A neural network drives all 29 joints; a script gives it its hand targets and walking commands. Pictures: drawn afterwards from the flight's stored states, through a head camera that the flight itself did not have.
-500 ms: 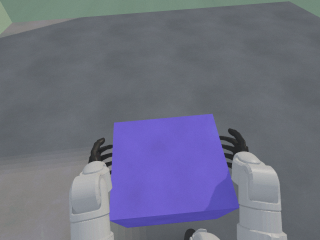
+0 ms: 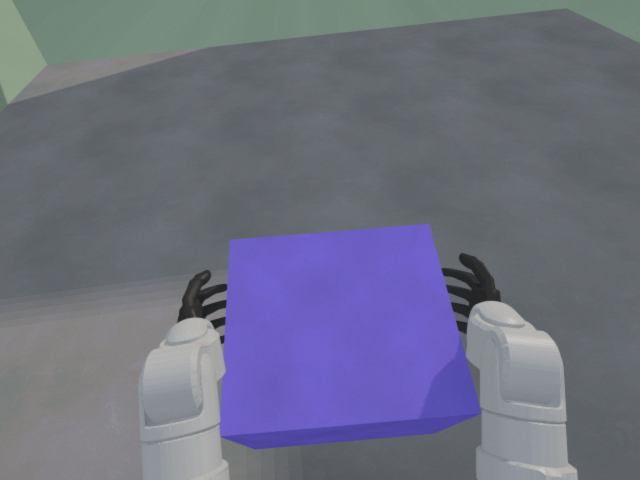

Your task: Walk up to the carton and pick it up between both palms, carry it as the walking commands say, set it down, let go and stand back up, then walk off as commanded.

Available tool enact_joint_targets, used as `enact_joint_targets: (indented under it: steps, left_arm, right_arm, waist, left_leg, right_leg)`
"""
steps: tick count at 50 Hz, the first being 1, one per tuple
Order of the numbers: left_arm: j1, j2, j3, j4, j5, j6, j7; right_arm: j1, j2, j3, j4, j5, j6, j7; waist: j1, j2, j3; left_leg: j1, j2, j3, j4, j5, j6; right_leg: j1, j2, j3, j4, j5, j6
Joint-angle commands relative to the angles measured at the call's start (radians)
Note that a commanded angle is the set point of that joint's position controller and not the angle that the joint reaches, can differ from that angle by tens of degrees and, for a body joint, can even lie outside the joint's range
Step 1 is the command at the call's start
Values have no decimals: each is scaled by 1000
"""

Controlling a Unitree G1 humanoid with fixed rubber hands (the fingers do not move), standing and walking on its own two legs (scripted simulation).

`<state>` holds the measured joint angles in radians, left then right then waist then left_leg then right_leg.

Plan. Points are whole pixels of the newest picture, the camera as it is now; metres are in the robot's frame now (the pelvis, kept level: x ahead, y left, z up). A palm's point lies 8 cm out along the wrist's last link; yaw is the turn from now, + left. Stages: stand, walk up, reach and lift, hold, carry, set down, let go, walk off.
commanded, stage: carry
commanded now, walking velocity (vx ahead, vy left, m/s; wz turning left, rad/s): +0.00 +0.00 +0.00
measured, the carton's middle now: (337, 342) +0.31 +0.01 +0.01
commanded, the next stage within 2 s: none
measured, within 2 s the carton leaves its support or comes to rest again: neither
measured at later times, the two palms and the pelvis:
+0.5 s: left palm (159, 433) +0.16 +0.18 +0.09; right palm (502, 404) +0.19 -0.14 +0.10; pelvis -0.09 +0.01 +0.01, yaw +0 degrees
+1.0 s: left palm (150, 443) +0.16 +0.19 +0.09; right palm (495, 412) +0.18 -0.14 +0.10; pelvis -0.10 +0.01 +0.01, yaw +1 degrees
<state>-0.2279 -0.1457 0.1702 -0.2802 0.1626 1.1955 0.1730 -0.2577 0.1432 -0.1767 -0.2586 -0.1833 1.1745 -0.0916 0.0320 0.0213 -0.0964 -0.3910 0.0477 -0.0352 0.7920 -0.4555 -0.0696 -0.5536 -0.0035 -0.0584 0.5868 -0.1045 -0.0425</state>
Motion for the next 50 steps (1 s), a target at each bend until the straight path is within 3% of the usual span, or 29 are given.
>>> enact_joint_targets:
  steps: [1,2,3,4,6,8,9,11,13,16,18,19,21,22,23,24,26,27,28,29,30,32,34,36,38,40,42,47,50]
  left_arm:
    - [-536,-913,-745,-8,-483,11,-402]
    - [-568,-929,-749,4,-489,14,-406]
    - [-617,-940,-762,-18,-495,11,-412]
    - [-672,-946,-786,-53,-512,3,-411]
    - [-697,-951,-812,-71,-537,-3,-404]
    - [-635,-927,-783,0,-520,14,-406]
    - [-606,-909,-767,21,-507,20,-407]
    - [-605,-908,-750,40,-499,23,-411]
    - [-629,-908,-755,14,-504,20,-413]
    - [-656,-916,-766,-16,-506,17,-412]
    - [-663,-921,-768,-30,-503,17,-407]
    - [-667,-924,-771,-37,-504,18,-407]
    - [-681,-927,-775,-59,-506,20,-406]
    - [-675,-930,-776,-61,-511,20,-407]
    - [-671,-926,-770,-57,-516,19,-408]
    - [-681,-930,-774,-62,-524,16,-408]
    - [-677,-936,-772,-34,-525,18,-405]
    - [-689,-931,-766,-27,-526,21,-406]
    - [-670,-923,-752,3,-510,28,-405]
    - [-620,-919,-739,39,-492,32,-405]
    - [-604,-914,-732,39,-487,28,-407]
    - [-637,-916,-745,-11,-504,23,-414]
    - [-648,-933,-756,-48,-513,20,-409]
    - [-637,-942,-765,-70,-513,19,-399]
    - [-612,-947,-766,-72,-503,16,-391]
    - [-640,-948,-782,-84,-507,11,-391]
    - [-664,-952,-792,-90,-521,6,-392]
    - [-628,-937,-780,-35,-510,12,-393]
    - [-650,-934,-786,-63,-515,9,-393]
  right_arm:
    - [-379,954,756,57,476,28,299]
    - [-367,941,728,71,440,24,302]
    - [-379,950,716,71,438,18,312]
    - [-416,967,724,54,457,15,317]
    - [-470,976,729,43,481,16,313]
    - [-415,942,712,83,457,27,307]
    - [-393,929,712,97,448,33,306]
    - [-420,934,728,95,452,35,305]
    - [-443,947,737,86,466,32,308]
    - [-460,953,740,74,483,26,313]
    - [-468,959,739,62,491,24,314]
    - [-469,957,739,50,490,25,314]
    - [-463,943,730,36,478,27,312]
    - [-481,937,729,22,480,27,310]
    - [-480,930,726,21,478,30,309]
    - [-500,935,732,11,483,31,307]
    - [-509,933,730,16,478,34,303]
    - [-492,930,726,25,471,36,301]
    - [-473,924,726,49,463,43,299]
    - [-448,921,727,84,456,48,297]
    - [-453,935,742,87,463,44,298]
    - [-493,959,766,52,491,35,301]
    - [-487,966,764,38,501,34,301]
    - [-481,962,760,9,505,32,296]
    - [-462,955,759,-9,499,30,296]
    - [-454,951,745,-5,485,19,302]
    - [-465,951,747,-15,486,17,302]
    - [-437,936,738,11,467,21,298]
    - [-468,927,742,-23,479,21,298]
  waist:
    - [-31,7,-288]
    - [-41,230,-222]
    - [-35,335,-122]
    - [-26,278,-102]
    - [-6,127,-143]
    - [-10,34,-179]
    - [-17,-31,-177]
    - [-25,-67,-176]
    - [-31,-118,-153]
    - [-39,-209,-153]
    - [-43,-173,-159]
    - [-44,-119,-164]
    - [-44,105,-165]
    - [-33,230,-173]
    - [-22,240,-162]
    - [-11,218,-165]
    - [7,136,-171]
    - [-1,-4,-133]
    - [-10,-141,-119]
    - [-15,-215,-111]
    - [-19,-232,-102]
    - [-28,-240,-118]
    - [-23,-204,-178]
    - [-25,-101,-263]
    - [-22,-35,-345]
    - [-23,122,-282]
    - [-23,96,-245]
    - [-29,12,-249]
    - [-32,56,-242]
  left_leg:
    - [267,52,-21,-540,-123,110]
    - [143,204,-279,-631,-253,178]
    - [-103,257,-309,-637,-333,196]
    - [-211,233,-234,-639,-287,180]
    - [-161,117,-38,-454,10,115]
    - [-104,36,26,-311,114,78]
    - [-72,13,28,-246,111,69]
    - [11,-8,19,-226,92,76]
    - [40,-41,46,-183,19,96]
    - [167,-107,131,-135,-37,106]
    - [183,-106,120,-189,-46,117]
    - [165,-91,96,-247,-52,123]
    - [43,41,-111,-454,-210,164]
    - [-112,140,-216,-537,-286,186]
    - [-254,174,-207,-584,-308,194]
    - [-303,163,-152,-568,-275,176]
    - [-265,67,-25,-415,-187,103]
    - [-196,-6,42,-265,-85,80]
    - [-147,-62,66,-105,32,65]
    - [-63,-66,52,23,65,67]
    - [13,-77,70,55,64,73]
    - [70,-97,94,43,65,88]
    - [63,-96,101,-108,63,93]
    - [84,-67,79,-332,139,96]
    - [148,6,8,-378,160,104]
    - [53,85,-117,-387,151,129]
    - [-17,90,-99,-377,153,124]
    - [18,32,-43,-274,174,108]
    - [63,75,-93,-385,-109,134]
  right_leg:
    - [172,-147,188,-218,-326,87]
    - [112,-23,52,-88,-229,143]
    - [134,-2,22,75,-229,99]
    - [230,3,17,188,-162,90]
    - [316,-33,50,36,2,50]
    - [360,-95,146,-125,7,21]
    - [330,-160,238,-197,-34,7]
    - [212,-193,281,-276,-338,0]
    - [117,-179,263,-337,-539,17]
    - [4,-155,196,-432,-610,58]
    - [15,-118,138,-388,-562,76]
    - [42,-80,99,-332,-512,84]
    - [92,20,20,-122,-372,100]
    - [226,43,6,106,-272,70]
    - [348,62,7,253,-212,65]
    - [399,56,21,283,-174,52]
    - [409,13,78,78,-178,23]
    - [329,-48,186,-135,-249,10]
    - [248,-172,384,-319,-411,-14]
    - [133,-273,468,-421,-563,-46]
    - [47,-287,435,-471,-675,-43]
    - [32,-226,307,-480,-624,-8]
    - [165,-178,243,-391,-437,-15]
    - [310,-141,230,-262,-184,-21]
    - [352,-148,245,-190,-6,-7]
    - [288,-75,161,-139,-92,32]
    - [318,-64,139,-115,-58,25]
    - [301,-131,216,-182,-92,0]
    - [205,-62,124,-151,-334,28]
